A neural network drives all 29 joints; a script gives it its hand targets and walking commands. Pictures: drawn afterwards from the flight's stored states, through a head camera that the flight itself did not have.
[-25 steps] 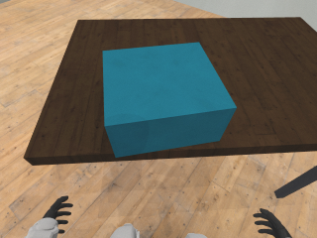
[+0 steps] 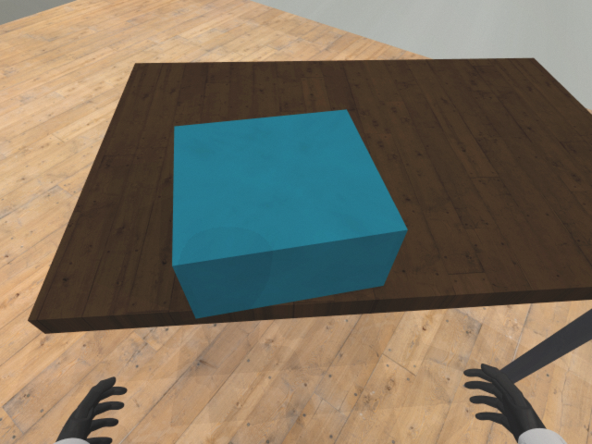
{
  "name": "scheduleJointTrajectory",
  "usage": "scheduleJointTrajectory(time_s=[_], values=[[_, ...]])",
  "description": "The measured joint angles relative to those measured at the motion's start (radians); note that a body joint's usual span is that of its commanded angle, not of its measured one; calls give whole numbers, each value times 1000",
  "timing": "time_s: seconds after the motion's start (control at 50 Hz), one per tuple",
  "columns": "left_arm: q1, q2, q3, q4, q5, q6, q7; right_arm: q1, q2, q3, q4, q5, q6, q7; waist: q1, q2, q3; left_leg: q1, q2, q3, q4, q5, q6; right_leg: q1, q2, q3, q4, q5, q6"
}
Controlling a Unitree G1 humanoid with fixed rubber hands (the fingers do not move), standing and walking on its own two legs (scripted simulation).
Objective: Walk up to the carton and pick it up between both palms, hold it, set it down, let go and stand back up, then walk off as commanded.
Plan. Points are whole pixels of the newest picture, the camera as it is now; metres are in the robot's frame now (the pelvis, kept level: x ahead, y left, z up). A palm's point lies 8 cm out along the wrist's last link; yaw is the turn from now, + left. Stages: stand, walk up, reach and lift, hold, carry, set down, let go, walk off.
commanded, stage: reach and lift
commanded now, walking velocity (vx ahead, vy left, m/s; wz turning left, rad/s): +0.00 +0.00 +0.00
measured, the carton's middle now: (277, 205) +0.46 +0.04 +0.04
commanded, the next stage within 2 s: none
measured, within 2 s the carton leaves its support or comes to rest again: neither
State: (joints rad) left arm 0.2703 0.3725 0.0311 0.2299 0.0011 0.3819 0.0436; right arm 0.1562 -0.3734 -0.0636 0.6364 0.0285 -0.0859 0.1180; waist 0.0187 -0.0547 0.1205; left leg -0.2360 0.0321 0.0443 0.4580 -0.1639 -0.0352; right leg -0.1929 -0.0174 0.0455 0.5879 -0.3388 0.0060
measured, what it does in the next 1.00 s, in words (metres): stands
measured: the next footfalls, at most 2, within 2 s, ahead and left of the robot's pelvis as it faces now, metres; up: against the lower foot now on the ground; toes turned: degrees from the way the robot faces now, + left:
none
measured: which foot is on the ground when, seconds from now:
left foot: down 0.00-1.00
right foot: down 0.00-1.00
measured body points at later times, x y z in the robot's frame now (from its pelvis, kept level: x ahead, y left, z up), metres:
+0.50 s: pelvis -0.02 +0.02 +0.00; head -0.01 +0.04 +0.45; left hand +0.19 +0.28 +0.01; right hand +0.16 -0.25 +0.01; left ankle +0.05 +0.15 -0.73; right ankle -0.01 -0.11 -0.73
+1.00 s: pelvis +0.01 +0.00 +0.01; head +0.04 +0.00 +0.46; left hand +0.22 +0.24 +0.07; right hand +0.22 -0.24 +0.05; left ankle +0.05 +0.15 -0.73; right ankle -0.01 -0.12 -0.73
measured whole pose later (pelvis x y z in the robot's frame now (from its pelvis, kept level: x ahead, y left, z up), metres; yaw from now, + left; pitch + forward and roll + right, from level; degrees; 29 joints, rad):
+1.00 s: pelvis +0.01 +0.00 +0.01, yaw -2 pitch -1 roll +2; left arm 0.40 0.29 0.06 -0.39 -0.12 0.36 0.13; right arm 0.33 -0.37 -0.08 -0.13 0.29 0.11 0.12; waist 0.02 -0.03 0.10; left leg -0.18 0.03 0.08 0.30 -0.09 -0.03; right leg -0.17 -0.02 0.07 0.47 -0.27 0.00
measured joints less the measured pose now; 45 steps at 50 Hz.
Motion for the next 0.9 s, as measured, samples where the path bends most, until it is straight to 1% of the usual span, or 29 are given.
scheduleJointTrajectory(time_s=[0.08, 0.18, 0.26, 0.36, 0.42, 0.5, 0.6, 0.68, 0.76, 0.9], values=[[0, 0, 18, -22, 0, -47, 4, 70, 0, 0, -99, 2, 5, -10, 0, 0, 0, 23, 0, 0, -41, 30, 0, 8, 1, 0, -12, 15, 0], [0, 0, 27, -46, -22, -55, 7, 141, 0, 0, -246, 25, 61, -24, 0, 0, 0, 37, 0, 0, -71, 57, 0, 14, 2, -1, -24, 34, -3], [0, 0, 27, -95, -51, -37, 9, 173, 0, 0, -382, 61, 128, -37, 0, -4, 0, 37, 0, 4, -71, 64, 0, 14, 2, 4, -27, 43, -7], [0, 0, 30, -216, -71, 8, 25, 175, 0, 0, -513, 116, 202, -40, 0, -18, 0, 39, -1, 19, -70, 66, 0, 14, 1, 19, -35, 53, -7], [0, 0, 31, -286, -72, 42, 40, 175, 0, 0, -544, 142, 238, -33, 0, -22, 0, 39, -2, 28, -70, 63, 3, 15, -3, 25, -45, 55, -7], [0, -4, 31, -349, -73, 78, 65, 175, 0, 0, -557, 170, 269, -8, 0, -23, 0, 39, -4, 40, -70, 56, 7, 17, -11, 29, -60, 60, -7], [0, -18, 30, -413, -88, 82, 99, 175, 0, -1, -600, 177, 270, 26, 0, -23, 0, 39, -4, 50, -71, 46, 12, 19, -12, 37, -75, 67, -7], [3, -45, 29, -437, -89, 82, 120, 172, 0, -12, -610, 185, 258, 55, 0, -20, -12, 41, -4, 50, -87, 46, 12, 19, -12, 37, -88, 67, -7], [30, -69, 26, -463, -90, 71, 118, 172, 0, -20, -625, 199, 248, 55, 0, -15, -19, 48, -4, 50, -113, 52, 12, 20, -11, 36, -102, 66, -5], [111, -79, 26, -579, -98, 2, 111, 172, 0, -21, -732, 248, 201, 29, 0, 8, -19, 51, 2, 44, -141, 60, 6, 21, -5, 29, -118, 65, -2]])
